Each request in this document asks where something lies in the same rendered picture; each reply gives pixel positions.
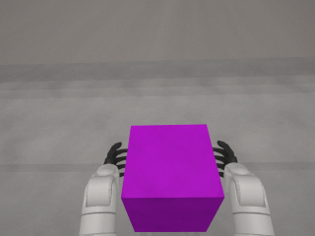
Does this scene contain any carton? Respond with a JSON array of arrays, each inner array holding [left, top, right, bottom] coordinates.
[[121, 124, 225, 232]]

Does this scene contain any robot right forearm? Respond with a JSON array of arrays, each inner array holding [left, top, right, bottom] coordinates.
[[223, 162, 275, 236]]

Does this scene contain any robot right hand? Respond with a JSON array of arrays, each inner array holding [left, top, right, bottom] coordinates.
[[213, 141, 238, 178]]

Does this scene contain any robot left hand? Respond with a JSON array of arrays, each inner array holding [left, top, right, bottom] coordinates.
[[103, 142, 128, 177]]

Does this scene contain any robot left forearm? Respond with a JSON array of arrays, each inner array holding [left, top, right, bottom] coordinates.
[[78, 163, 120, 236]]

